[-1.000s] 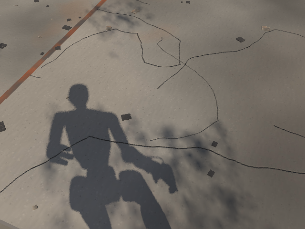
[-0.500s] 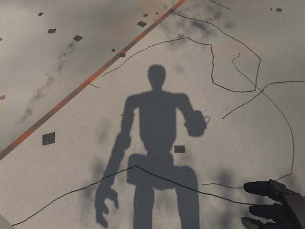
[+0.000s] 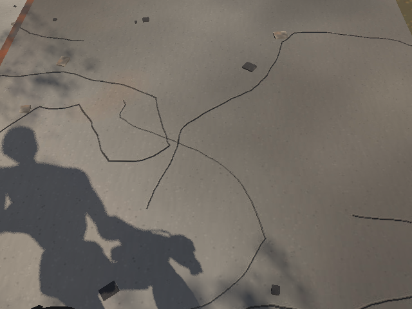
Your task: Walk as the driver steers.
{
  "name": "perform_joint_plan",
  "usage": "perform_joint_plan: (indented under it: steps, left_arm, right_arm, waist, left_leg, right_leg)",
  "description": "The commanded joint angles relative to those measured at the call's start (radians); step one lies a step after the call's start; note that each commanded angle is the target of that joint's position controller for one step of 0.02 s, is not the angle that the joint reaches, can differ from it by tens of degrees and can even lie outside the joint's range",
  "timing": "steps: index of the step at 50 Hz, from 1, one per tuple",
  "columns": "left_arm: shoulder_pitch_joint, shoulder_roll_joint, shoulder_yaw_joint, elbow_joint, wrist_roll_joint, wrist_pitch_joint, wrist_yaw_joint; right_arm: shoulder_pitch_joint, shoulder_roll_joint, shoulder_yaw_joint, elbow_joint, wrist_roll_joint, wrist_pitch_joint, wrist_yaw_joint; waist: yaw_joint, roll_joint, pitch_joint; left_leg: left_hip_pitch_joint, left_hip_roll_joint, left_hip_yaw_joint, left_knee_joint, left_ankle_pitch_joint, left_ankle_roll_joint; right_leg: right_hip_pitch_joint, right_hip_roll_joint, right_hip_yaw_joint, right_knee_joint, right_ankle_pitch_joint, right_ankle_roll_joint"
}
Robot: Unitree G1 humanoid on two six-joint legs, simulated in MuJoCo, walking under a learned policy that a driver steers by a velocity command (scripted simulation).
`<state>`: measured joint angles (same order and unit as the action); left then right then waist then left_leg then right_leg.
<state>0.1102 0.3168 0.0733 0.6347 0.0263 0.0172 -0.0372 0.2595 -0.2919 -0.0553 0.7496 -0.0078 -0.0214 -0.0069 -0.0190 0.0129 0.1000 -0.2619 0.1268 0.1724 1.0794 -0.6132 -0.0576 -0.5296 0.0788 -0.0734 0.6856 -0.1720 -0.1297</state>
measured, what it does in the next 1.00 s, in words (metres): walks ahead: left foot, then right foot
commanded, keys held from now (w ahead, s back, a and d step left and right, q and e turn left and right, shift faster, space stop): e+shift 0.18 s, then shift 0.04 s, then q+shift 0.26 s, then w+q+shift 0.52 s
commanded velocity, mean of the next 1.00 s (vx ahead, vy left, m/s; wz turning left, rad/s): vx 0.34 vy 0.00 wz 0.15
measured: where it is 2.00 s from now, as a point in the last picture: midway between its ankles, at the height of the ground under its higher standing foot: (123, 133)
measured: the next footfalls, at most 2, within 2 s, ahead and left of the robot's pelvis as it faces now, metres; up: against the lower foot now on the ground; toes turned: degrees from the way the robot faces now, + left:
left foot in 0.42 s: +0.15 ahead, +0.13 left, +0.00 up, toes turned -17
right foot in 0.76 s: +0.13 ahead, -0.06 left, +0.00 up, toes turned +6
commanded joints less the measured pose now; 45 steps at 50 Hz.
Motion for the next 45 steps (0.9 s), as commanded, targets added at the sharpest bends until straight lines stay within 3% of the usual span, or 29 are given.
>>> perform_joint_plan:
  steps: [1,2,3,4,7,11,16,18,19,20,21,22,23,24,25,26,27,29,32,35,36,37,38,39,40,41,42,44,45]
  left_arm:
    - [0.209,0.256,0.082,-0.056,-0.031,0.02,0.023]
    - [0.142,0.197,0.067,-0.056,-0.023,0.03,0.028]
    - [0.103,0.157,0.053,-0.046,-0.021,0.033,0.03]
    - [0.077,0.134,0.049,-0.051,-0.022,0.033,0.034]
    - [0.089,0.146,0.054,-0.037,-0.01,0.025,0.024]
    - [0.103,0.155,0.062,-0.031,-0.004,0.032,0.022]
    - [0.094,0.074,0.025,-0.01,0.013,0.03,0.02]
    - [0.091,0.041,0.003,0.01,0.012,0.029,0.024]
    - [0.085,0.039,-0.005,0.021,0.007,0.03,0.031]
    - [0.102,0.053,-0.005,0.033,0.004,0.029,0.042]
    - [0.124,0.057,-0.005,0.04,0.006,0.026,0.051]
    - [0.135,0.049,-0.007,0.019,-0.006,0.023,0.054]
    - [0.071,0.088,0.004,0.008,-0.001,0.021,0.061]
    - [0.046,0.097,0.008,-0.002,-0.001,0.018,0.061]
    - [0.042,0.087,0.004,-0.003,0.007,0.012,0.052]
    - [0.03,0.084,0.003,-0.008,0.017,0.008,0.038]
    - [0.026,0.076,0.0,-0.013,0.022,0.003,0.024]
    - [-0.016,0.059,-0.008,-0.021,0.011,-0.016,0.015]
    - [-0.087,0.031,-0.021,-0.043,0.002,-0.045,0.02]
    - [-0.04,0.028,-0.026,-0.041,-0.023,-0.058,0.037]
    - [0.024,0.035,-0.022,-0.023,-0.034,-0.059,0.053]
    - [0.124,0.065,-0.013,0.006,-0.034,-0.063,0.072]
    - [0.24,0.147,0.009,0.033,-0.02,-0.069,0.091]
    - [0.231,0.221,0.023,0.01,-0.005,-0.072,0.102]
    - [0.153,0.254,0.035,0.003,0.026,-0.07,0.105]
    - [0.126,0.169,0.016,-0.001,0.032,-0.078,0.095]
    - [0.125,0.126,0.001,0.004,0.023,-0.089,0.084]
    - [0.169,0.116,-0.007,0.025,0.016,-0.1,0.074]
    - [0.203,0.116,-0.007,0.043,0.013,-0.106,0.065]
  right_arm:
    - [0.049,-0.11,-0.012,-0.124,-0.037,0.028,-0.011]
    - [-0.023,-0.121,-0.014,-0.133,-0.031,0.029,-0.017]
    - [-0.044,-0.117,-0.013,-0.132,-0.034,0.033,-0.023]
    - [-0.018,-0.119,-0.015,-0.119,-0.037,0.045,-0.026]
    - [-0.01,-0.081,-0.004,-0.101,-0.031,0.066,-0.024]
    - [-0.062,-0.067,0.001,-0.111,-0.019,0.066,-0.024]
    - [-0.048,-0.052,0.006,-0.089,-0.007,0.061,-0.021]
    - [-0.019,-0.034,0.013,-0.071,-0.002,0.058,-0.013]
    - [0.008,-0.019,0.017,-0.055,-0.002,0.055,-0.008]
    - [-0.01,-0.032,0.014,-0.06,-0.009,0.049,-0.008]
    - [-0.039,-0.07,0.01,-0.082,-0.02,0.04,-0.009]
    - [-0.089,-0.181,-0.014,-0.108,-0.024,0.032,-0.004]
    - [-0.055,-0.198,-0.029,-0.089,-0.017,0.033,0.007]
    - [-0.018,-0.195,-0.036,-0.077,-0.011,0.034,0.014]
    - [0.018,-0.183,-0.043,-0.059,-0.006,0.039,0.016]
    - [0.032,-0.181,-0.049,-0.054,-0.008,0.045,0.017]
    - [0.037,-0.177,-0.053,-0.05,-0.007,0.049,0.019]
    - [0.056,-0.16,-0.057,-0.049,-0.005,0.047,0.027]
    - [0.095,-0.166,-0.071,-0.034,0.0,0.036,0.027]
    - [-0.005,-0.174,-0.083,-0.064,0.001,0.034,0.034]
    - [-0.059,-0.166,-0.084,-0.081,-0.004,0.037,0.037]
    - [-0.105,-0.151,-0.084,-0.096,-0.004,0.037,0.034]
    - [-0.119,-0.112,-0.077,-0.11,0.007,0.026,0.029]
    - [-0.061,-0.005,-0.044,-0.135,0.03,0.013,0.026]
    - [-0.137,-0.046,-0.035,-0.178,0.008,0.005,0.028]
    - [-0.2,-0.097,-0.043,-0.189,-0.006,0.005,0.038]
    - [-0.179,-0.105,-0.048,-0.175,-0.016,0.007,0.053]
    - [-0.137,-0.11,-0.049,-0.157,-0.034,0.024,0.084]
    - [-0.155,-0.103,-0.043,-0.166,-0.034,0.028,0.095]
  waist:
    - [0.089,-0.094,-0.377]
    - [0.067,-0.057,-0.238]
    - [0.032,-0.053,-0.164]
    - [0.012,-0.071,-0.145]
    - [0.009,-0.024,-0.194]
    - [0.038,-0.065,-0.197]
    - [0.057,-0.135,-0.194]
    - [0.047,-0.134,-0.188]
    - [0.028,-0.122,-0.176]
    - [0.029,-0.101,-0.142]
    - [0.042,-0.021,-0.109]
    - [0.08,0.158,-0.087]
    - [0.04,0.186,-0.045]
    - [0.026,0.164,-0.043]
    - [0.022,0.111,-0.082]
    - [0.014,0.122,-0.09]
    - [0.009,0.161,-0.083]
    - [-0.012,0.147,-0.074]
    - [-0.041,0.114,-0.097]
    - [0.011,0.134,-0.106]
    - [0.054,0.122,-0.103]
    - [0.108,0.095,-0.105]
    - [0.147,0.045,-0.147]
    - [0.131,-0.205,-0.223]
    - [0.109,-0.18,-0.155]
    - [0.098,-0.072,-0.1]
    - [0.081,-0.058,-0.083]
    - [0.075,-0.108,-0.075]
    - [0.081,-0.113,-0.055]
  left_leg:
    - [-0.433,-0.084,-0.246,0.372,-0.009,-0.016]
    - [-0.424,-0.064,-0.25,0.269,0.081,-0.005]
    - [-0.387,-0.051,-0.249,0.17,0.132,0.0]
    - [-0.316,-0.05,-0.24,0.104,0.167,-0.001]
    - [-0.226,-0.09,-0.238,-0.005,0.193,0.0]
    - [-0.238,-0.116,-0.254,-0.127,0.248,0.01]
    - [-0.097,-0.117,-0.193,-0.256,0.251,0.046]
    - [-0.001,-0.118,-0.177,-0.386,0.257,0.07]
    - [0.081,-0.13,-0.169,-0.509,0.306,0.085]
    - [0.112,-0.146,-0.193,-0.607,0.325,0.103]
    - [0.081,-0.076,-0.329,-0.72,0.322,0.126]
    - [0.021,0.109,-0.605,-0.821,0.401,0.196]
    - [-0.069,0.182,-0.712,-0.856,0.479,0.265]
    - [-0.045,0.158,-0.722,-0.844,0.522,0.284]
    - [0.003,0.1,-0.69,-0.849,0.29,0.271]
    - [0.036,0.055,-0.691,-0.873,0.035,0.255]
    - [0.059,0.032,-0.707,-0.905,-0.076,0.254]
    - [0.086,0.003,-0.713,-0.924,-0.05,0.259]
    - [0.133,-0.043,-0.717,-0.881,0.051,0.257]
    - [0.01,-0.098,-0.712,-0.833,0.099,0.232]
    - [-0.07,-0.127,-0.694,-0.805,0.125,0.203]
    - [-0.219,-0.18,-0.64,-0.743,0.135,0.145]
    - [-0.467,-0.26,-0.523,-0.609,0.106,0.059]
    - [-0.612,-0.295,-0.373,-0.275,0.029,0.074]
    - [-0.722,-0.174,-0.311,-0.133,0.175,0.086]
    - [-0.72,-0.112,-0.307,-0.057,0.253,0.092]
    - [-0.719,-0.114,-0.3,-0.015,0.294,0.089]
    - [-0.72,-0.099,-0.244,0.106,0.338,0.082]
    - [-0.734,-0.083,-0.23,0.145,0.365,0.084]
  right_leg:
    - [0.619,-0.404,0.724,-0.336,0.301,-0.278]
    - [0.476,-0.333,0.641,-0.379,0.112,-0.221]
    - [0.377,-0.267,0.574,-0.397,0.081,-0.165]
    - [0.3,-0.227,0.516,-0.398,0.108,-0.134]
    - [0.256,-0.174,0.484,-0.366,0.204,-0.106]
    - [0.259,-0.167,0.548,-0.387,-0.036,-0.092]
    - [0.207,-0.172,0.493,-0.392,-0.065,-0.069]
    - [0.194,-0.188,0.49,-0.394,-0.103,-0.058]
    - [0.167,-0.188,0.468,-0.38,-0.136,-0.04]
    - [0.147,-0.174,0.447,-0.347,-0.145,-0.01]
    - [0.153,-0.136,0.401,-0.258,-0.13,0.03]
    - [0.113,-0.001,0.23,-0.119,-0.176,0.083]
    - [0.126,0.029,0.143,-0.029,-0.243,0.107]
    - [0.107,0.024,0.152,0.082,-0.269,0.116]
    - [0.072,0.018,0.155,0.142,-0.258,0.123]
    - [0.03,0.005,0.153,0.184,-0.236,0.127]
    - [-0.008,-0.003,0.146,0.21,-0.229,0.135]
    - [-0.026,-0.009,0.128,0.186,-0.217,0.157]
    - [0.01,0.009,0.13,0.049,-0.229,0.177]
    - [0.218,0.041,0.128,-0.179,-0.27,0.159]
    - [0.351,0.043,0.113,-0.311,-0.199,0.147]
    - [0.571,0.01,0.099,-0.441,-0.076,0.127]
    - [0.877,-0.108,0.155,-0.442,-0.091,0.1]
    - [0.954,-0.431,0.496,-0.474,-0.417,0.042]
    - [0.776,-0.571,0.69,-0.507,-0.558,-0.05]
    - [0.702,-0.524,0.623,-0.502,-0.532,-0.055]
    - [0.681,-0.456,0.518,-0.507,-0.459,-0.026]
    - [0.659,-0.369,0.335,-0.525,-0.319,0.014]
    - [0.64,-0.346,0.271,-0.535,-0.258,0.022]
Over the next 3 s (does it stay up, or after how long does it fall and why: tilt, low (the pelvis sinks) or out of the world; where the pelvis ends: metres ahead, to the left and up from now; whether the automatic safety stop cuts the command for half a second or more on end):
stays up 1.93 -0.01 -0.01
